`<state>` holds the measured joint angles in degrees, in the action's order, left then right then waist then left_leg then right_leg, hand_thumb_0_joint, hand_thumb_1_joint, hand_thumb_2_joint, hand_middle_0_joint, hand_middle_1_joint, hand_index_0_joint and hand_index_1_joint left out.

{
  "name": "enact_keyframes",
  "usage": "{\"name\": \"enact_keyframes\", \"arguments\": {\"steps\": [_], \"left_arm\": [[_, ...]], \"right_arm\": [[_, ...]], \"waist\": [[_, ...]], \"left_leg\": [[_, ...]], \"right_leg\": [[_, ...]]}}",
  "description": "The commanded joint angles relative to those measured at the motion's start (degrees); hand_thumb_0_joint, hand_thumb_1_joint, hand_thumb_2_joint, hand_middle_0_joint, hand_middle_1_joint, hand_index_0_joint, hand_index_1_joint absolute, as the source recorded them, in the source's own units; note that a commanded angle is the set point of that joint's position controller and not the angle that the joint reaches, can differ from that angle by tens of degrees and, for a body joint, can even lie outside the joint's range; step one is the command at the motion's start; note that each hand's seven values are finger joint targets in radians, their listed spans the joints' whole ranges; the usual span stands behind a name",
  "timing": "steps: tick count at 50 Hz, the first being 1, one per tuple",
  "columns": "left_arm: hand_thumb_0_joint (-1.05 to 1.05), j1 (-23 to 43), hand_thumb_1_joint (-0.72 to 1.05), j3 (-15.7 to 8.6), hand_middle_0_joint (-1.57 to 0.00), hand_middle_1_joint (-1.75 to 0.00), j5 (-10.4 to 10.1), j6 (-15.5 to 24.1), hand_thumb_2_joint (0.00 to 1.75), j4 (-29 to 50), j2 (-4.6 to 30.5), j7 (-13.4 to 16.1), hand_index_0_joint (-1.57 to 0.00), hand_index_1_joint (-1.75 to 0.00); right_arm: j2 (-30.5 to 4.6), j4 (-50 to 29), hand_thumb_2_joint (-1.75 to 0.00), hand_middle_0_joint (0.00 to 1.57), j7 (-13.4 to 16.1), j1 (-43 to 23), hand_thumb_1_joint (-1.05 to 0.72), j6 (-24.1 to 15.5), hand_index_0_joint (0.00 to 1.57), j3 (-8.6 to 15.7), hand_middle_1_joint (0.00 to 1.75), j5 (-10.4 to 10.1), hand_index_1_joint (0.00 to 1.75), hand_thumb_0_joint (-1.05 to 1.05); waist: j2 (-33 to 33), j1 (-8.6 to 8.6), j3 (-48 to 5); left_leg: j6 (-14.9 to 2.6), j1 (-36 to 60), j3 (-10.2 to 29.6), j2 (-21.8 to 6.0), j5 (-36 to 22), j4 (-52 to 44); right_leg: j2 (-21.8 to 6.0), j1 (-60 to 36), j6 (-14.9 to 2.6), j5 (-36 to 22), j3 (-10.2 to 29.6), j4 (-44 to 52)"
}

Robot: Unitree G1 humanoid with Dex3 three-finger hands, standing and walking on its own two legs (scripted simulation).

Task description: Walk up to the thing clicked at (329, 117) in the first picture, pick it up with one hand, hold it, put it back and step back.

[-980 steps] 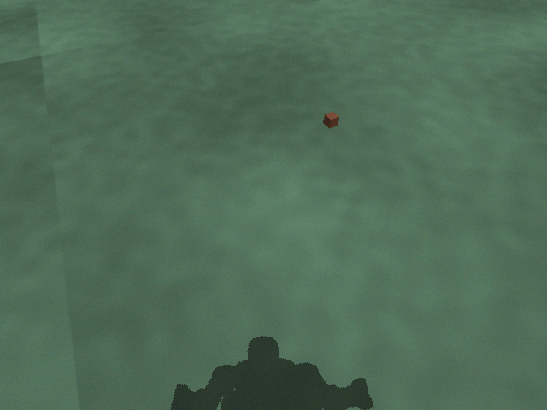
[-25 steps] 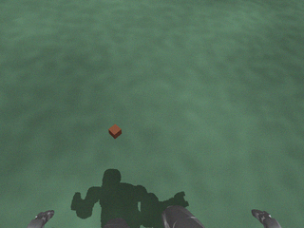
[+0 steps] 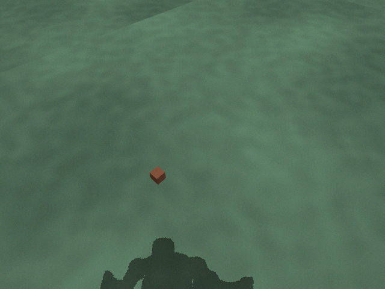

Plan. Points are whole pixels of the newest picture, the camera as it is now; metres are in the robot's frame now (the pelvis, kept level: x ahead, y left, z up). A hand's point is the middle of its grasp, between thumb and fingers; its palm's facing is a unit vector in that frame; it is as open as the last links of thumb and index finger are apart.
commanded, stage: walk up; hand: left
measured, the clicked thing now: (157, 175) +0.81 +0.23 -0.73
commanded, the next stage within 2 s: stand in 0.84 s
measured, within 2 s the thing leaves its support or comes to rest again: neither
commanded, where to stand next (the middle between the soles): +0.41 +0.01 m, yaw -2 degrees
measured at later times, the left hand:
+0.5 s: hand out of the picture +0.13 +0.26 -0.15, palm faces +0.07 -0.94 -0.33, open 7.4 cm
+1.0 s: hand out of the picture +0.09 +0.26 -0.14, palm faces +0.04 -0.94 -0.34, open 7.4 cm
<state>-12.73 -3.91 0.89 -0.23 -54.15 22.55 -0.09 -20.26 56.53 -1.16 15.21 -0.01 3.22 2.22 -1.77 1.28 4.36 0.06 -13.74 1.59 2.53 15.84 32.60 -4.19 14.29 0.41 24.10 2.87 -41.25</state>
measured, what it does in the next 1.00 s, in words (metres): stands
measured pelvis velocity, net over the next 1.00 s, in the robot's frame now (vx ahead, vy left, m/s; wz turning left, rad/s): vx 0.02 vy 0.00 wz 0.04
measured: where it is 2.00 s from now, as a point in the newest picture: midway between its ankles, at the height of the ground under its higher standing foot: outside the picture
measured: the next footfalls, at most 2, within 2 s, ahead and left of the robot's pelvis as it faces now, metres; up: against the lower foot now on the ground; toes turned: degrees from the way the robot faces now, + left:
none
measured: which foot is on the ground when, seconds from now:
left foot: down 0.00-1.00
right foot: down 0.00-1.00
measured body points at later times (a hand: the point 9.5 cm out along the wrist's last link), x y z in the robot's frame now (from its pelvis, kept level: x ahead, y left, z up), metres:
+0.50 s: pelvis +0.04 +0.00 +0.01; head +0.06 +0.01 +0.46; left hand +0.13 +0.31 -0.12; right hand +0.13 -0.30 -0.12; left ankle +0.02 +0.13 -0.73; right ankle +0.03 -0.13 -0.73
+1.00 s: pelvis +0.02 +0.00 +0.02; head +0.03 +0.00 +0.47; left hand +0.09 +0.31 -0.11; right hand +0.14 -0.28 -0.11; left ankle +0.02 +0.13 -0.73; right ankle +0.03 -0.13 -0.73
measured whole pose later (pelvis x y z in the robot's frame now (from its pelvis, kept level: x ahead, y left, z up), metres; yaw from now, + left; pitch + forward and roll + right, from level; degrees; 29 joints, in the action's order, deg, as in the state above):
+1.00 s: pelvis +0.02 +0.00 +0.02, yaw +2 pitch -3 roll +0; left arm -5.6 -0.4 0.4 0.6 -64.4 20.2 -0.4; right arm -18.7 63.2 -0.6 2.9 -0.8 1.0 0.8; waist 0.0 0.9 3.8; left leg 0.4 -6.5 1.4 0.0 10.8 20.4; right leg -2.4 6.1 1.5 11.0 -1.9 -20.3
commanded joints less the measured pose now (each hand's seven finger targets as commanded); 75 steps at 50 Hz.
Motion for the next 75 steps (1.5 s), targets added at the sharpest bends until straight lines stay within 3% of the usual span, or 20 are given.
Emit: {"name": "enact_keyframes", "arguments": {"steps": [1,6,8,9,10,11,12,16,18,19,20,22,25,29,32,39,46,58,68,75], "left_arm": [[0.00,5.8,0.90,-2.5,-0.20,-0.30,-0.6,1.8,0.90,5.0,12.1,0.8,-0.20,-0.30],[0.00,1.7,0.90,-2.0,-0.20,-0.30,-0.6,2.6,0.90,1.9,8.6,0.4,-0.20,-0.30],[0.00,-0.2,0.90,-2.4,-0.20,-0.30,0.0,3.2,0.90,0.3,9.5,1.2,-0.20,-0.30],[0.00,-1.5,0.90,-3.0,-0.20,-0.30,0.4,3.4,0.90,-0.1,11.5,1.6,-0.20,-0.30],[0.00,-0.2,0.90,-3.3,-0.20,-0.30,1.0,3.6,0.90,0.3,14.2,1.7,-0.20,-0.30],[0.00,5.4,0.90,-3.5,-0.20,-0.30,1.0,3.5,0.90,1.8,16.6,1.4,-0.20,-0.30],[0.00,10.8,0.90,-3.4,-0.20,-0.30,1.3,3.4,0.90,3.4,16.5,1.1,-0.20,-0.30],[0.00,9.8,0.90,-2.0,-0.20,-0.30,0.6,3.7,0.90,1.8,12.0,1.1,-0.20,-0.30],[0.00,9.9,0.90,-1.9,-0.20,-0.30,-0.2,3.3,0.90,1.5,12.1,0.9,-0.20,-0.30],[0.00,10.2,0.90,-1.7,-0.20,-0.30,-0.5,3.0,0.90,1.7,11.2,0.9,-0.20,-0.30],[0.00,9.8,0.90,-1.5,-0.20,-0.30,-1.0,2.8,0.90,2.0,10.2,0.9,-0.20,-0.30],[0.00,9.4,0.90,-1.4,-0.20,-0.30,-1.4,2.5,0.90,0.5,9.6,1.0,-0.20,-0.30],[0.00,10.2,0.90,-1.2,-0.20,-0.30,-1.1,2.8,0.90,-0.2,10.0,1.2,-0.20,-0.30],[0.00,10.3,0.90,-0.6,-0.20,-0.30,-1.2,2.4,0.90,-1.1,9.6,1.3,-0.20,-0.30],[0.00,10.9,0.90,-0.4,-0.20,-0.30,-1.0,2.2,0.90,-2.0,9.4,1.3,-0.20,-0.30],[0.00,11.5,0.90,-0.2,-0.20,-0.30,-0.4,2.0,0.90,-4.4,9.5,0.5,-0.20,-0.30],[0.00,10.5,0.90,1.1,-0.20,-0.30,-0.4,2.5,0.90,-6.2,8.9,0.4,-0.20,-0.30],[0.00,9.3,0.90,1.6,-0.20,-0.30,-0.2,2.7,0.90,-7.5,10.3,0.5,-0.20,-0.30],[0.00,8.5,0.90,1.7,-0.20,-0.30,-0.1,2.7,0.90,-7.2,10.7,0.3,-0.20,-0.30],[0.00,8.0,0.90,1.7,-0.20,-0.30,-0.4,2.4,0.90,-7.0,10.6,0.1,-0.20,-0.30]], "right_arm": [[-18.3,-5.4,-0.90,0.20,0.9,-1.7,-0.90,-2.3,0.20,4.6,0.30,0.2,0.30,0.00],[-14.5,-5.9,-0.90,0.20,1.0,-6.0,-0.90,-2.1,0.20,2.8,0.30,-0.7,0.30,0.00],[-11.3,-6.2,-0.90,0.20,1.2,-7.3,-0.90,-1.3,0.20,1.6,0.30,-1.9,0.30,0.00],[-9.7,-6.8,-0.90,0.20,1.4,-7.5,-0.90,-1.3,0.20,1.0,0.30,-2.5,0.30,0.00],[-7.9,-6.9,-0.90,0.20,1.6,-6.4,-0.90,-1.2,0.20,0.6,0.30,-2.7,0.30,0.00],[-9.3,-5.5,-0.90,0.20,2.0,-4.5,-0.90,-0.6,0.20,1.2,0.30,-2.2,0.30,0.00],[-11.4,-3.6,-0.90,0.20,2.1,-1.7,-0.90,-0.4,0.20,2.0,0.30,-1.6,0.30,0.00],[-9.7,-1.8,-0.90,0.20,1.7,-3.4,-0.90,-1.5,0.20,1.3,0.30,-1.4,0.30,0.00],[-9.9,-1.0,-0.90,0.20,1.8,-2.2,-0.90,-2.1,0.20,1.3,0.30,-1.1,0.30,0.00],[-10.9,-0.7,-0.90,0.20,2.0,-1.8,-0.90,-2.3,0.20,1.5,0.30,-1.0,0.30,0.00],[-11.9,-0.5,-0.90,0.20,2.2,-1.8,-0.90,-2.5,0.20,1.9,0.30,-0.8,0.30,0.00],[-13.6,-1.3,-0.90,0.20,1.9,-8.5,-0.90,-2.6,0.20,1.7,0.30,-1.4,0.30,0.00],[-12.4,-0.4,-0.90,0.20,2.3,-8.4,-0.90,-2.5,0.20,1.1,0.30,-1.7,0.30,0.00],[-12.1,0.5,-0.90,0.20,2.4,-10.2,-0.90,-2.1,0.20,1.1,0.30,-1.8,0.30,0.00],[-11.8,0.5,-0.90,0.20,2.4,-12.1,-0.90,-1.8,0.20,1.0,0.30,-1.9,0.30,0.00],[-11.0,1.4,-0.90,0.20,1.8,-16.4,-0.90,-1.6,0.20,0.6,0.30,-1.3,0.30,0.00],[-11.5,2.7,-0.90,0.20,1.3,-15.3,-0.90,-2.3,0.20,0.4,0.30,-1.7,0.30,0.00],[-11.0,4.4,-0.90,0.20,0.7,-13.5,-0.90,-1.5,0.20,-0.1,0.30,-1.6,0.30,0.00],[-11.2,4.9,-0.90,0.20,0.6,-11.0,-0.90,-1.4,0.20,-0.4,0.30,-1.5,0.30,0.00],[-12.0,5.2,-0.90,0.20,0.8,-10.0,-0.90,-1.6,0.20,-0.5,0.30,-1.4,0.30,0.00]], "waist": [[8.3,-1.84,-0.3],[11.9,0.43,-1.9],[7.9,2.24,-6.1],[3.4,2.58,-7.8],[-3.3,1.60,-7.1],[-4.6,0.45,-6.1],[-5.1,-1.60,-3.2],[-6.8,-1.36,-2.2],[-6.0,-2.19,-5.0],[-4.3,-2.15,-7.0],[-2.5,-1.71,-9.0],[2.6,0.45,-7.8],[4.7,-0.61,-10.2],[7.0,-0.69,-10.8],[6.0,-0.58,-10.4],[4.1,-0.07,-4.7],[3.1,-0.97,-7.6],[1.8,-1.17,-3.8],[1.0,-1.32,-2.6],[2.2,-1.04,-3.0]], "left_leg": [[-13.37,1.0,25.4,-18.0,9.4,-17.4],[-7.45,-2.7,12.5,-11.7,-7.1,-10.4],[-4.09,-4.9,8.5,-8.9,-11.5,-2.7],[-2.43,-7.8,6.9,-6.2,-8.6,2.1],[-0.42,-12.7,5.2,-1.2,0.6,7.0],[-0.62,-8.8,4.1,-1.2,15.6,12.4],[-0.02,-5.1,3.3,-4.0,16.3,14.6],[-0.79,-3.8,1.7,-3.7,5.2,1.4],[-0.78,2.8,1.3,-4.1,-10.4,-6.4],[-1.55,5.2,3.5,-5.9,-20.2,-6.5],[-2.72,7.3,5.8,-8.9,-27.7,-6.8],[-4.67,2.7,9.1,-11.4,-25.5,-6.2],[-2.79,5.0,4.4,-9.2,-33.0,-4.5],[-2.58,6.5,4.4,-9.4,-33.7,-6.1],[-2.70,6.8,4.6,-9.7,-30.9,-7.1],[-2.01,1.4,6.5,-9.4,-8.9,-14.4],[-1.25,9.1,5.0,-9.6,-19.1,-14.8],[-0.63,6.4,4.5,-8.8,-6.2,-17.8],[-0.83,5.4,4.2,-8.5,-4.0,-16.9],[-0.68,4.3,4.7,-9.1,-5.1,-17.6]], "right_leg": [[1.5,9.5,-2.17,10.6,0.5,-7.9],[3.7,-2.6,-1.33,-5.0,-5.1,11.2],[3.1,-11.8,-1.77,-14.5,-2.8,18.3],[-1.2,-14.8,-3.24,-15.3,3.8,19.9],[-9.3,-15.3,-6.00,-13.3,15.3,23.9],[-16.9,-5.6,-11.60,-3.1,20.3,26.5],[-18.6,1.0,-14.07,0.4,21.3,26.2],[-9.8,-3.6,-8.02,-21.7,7.3,19.7],[-7.1,-4.0,-5.39,-34.9,2.8,14.2],[-5.1,-4.6,-3.58,-35.8,0.6,11.4],[-3.1,-4.5,-2.43,-33.1,-1.2,9.0],[-0.6,-6.6,-1.16,-20.5,-2.6,12.0],[-2.5,-9.8,-2.50,-30.2,-1.5,12.1],[-2.2,-9.7,-2.35,-29.0,-2.5,13.1],[-2.1,-9.5,-1.93,-27.5,-2.8,14.4],[-2.1,-9.5,-1.06,-16.9,-1.3,20.1],[-3.4,-10.0,-1.16,-23.7,-0.3,23.1],[-3.8,-7.1,-1.16,-11.9,1.2,27.2],[-3.6,-4.8,-1.27,-6.8,2.7,28.7],[-3.3,-6.2,-1.40,-9.9,2.3,27.2]]}}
